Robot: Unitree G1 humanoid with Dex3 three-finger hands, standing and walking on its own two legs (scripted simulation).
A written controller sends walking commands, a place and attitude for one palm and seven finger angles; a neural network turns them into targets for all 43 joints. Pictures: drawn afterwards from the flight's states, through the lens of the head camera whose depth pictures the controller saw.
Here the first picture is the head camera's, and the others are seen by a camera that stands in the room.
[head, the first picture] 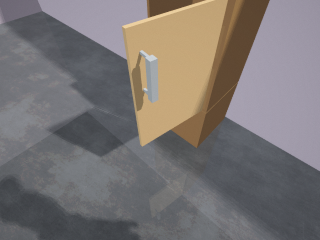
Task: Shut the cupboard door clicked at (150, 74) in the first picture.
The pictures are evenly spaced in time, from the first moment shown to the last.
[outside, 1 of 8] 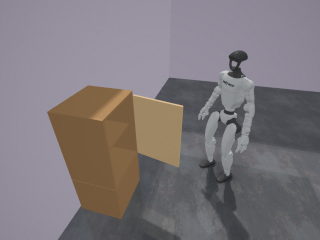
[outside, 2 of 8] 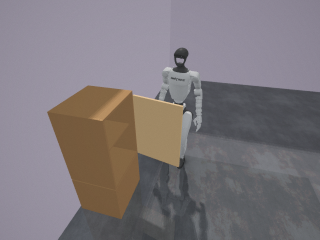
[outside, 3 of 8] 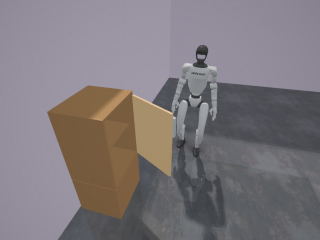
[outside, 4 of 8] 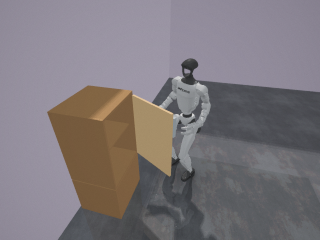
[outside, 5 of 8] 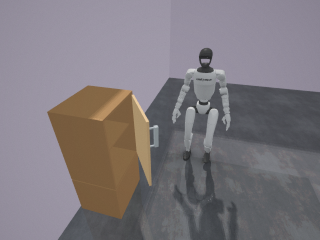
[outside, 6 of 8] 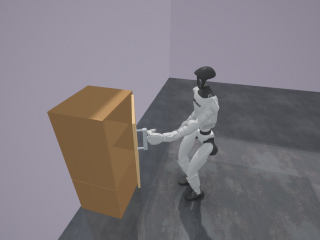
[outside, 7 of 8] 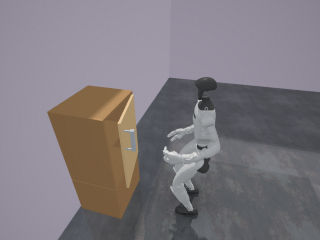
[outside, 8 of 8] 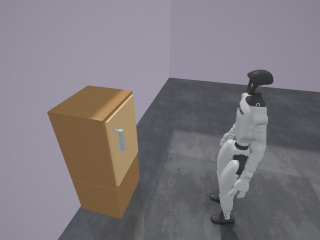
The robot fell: no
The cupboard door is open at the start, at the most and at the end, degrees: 79 79 0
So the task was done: yes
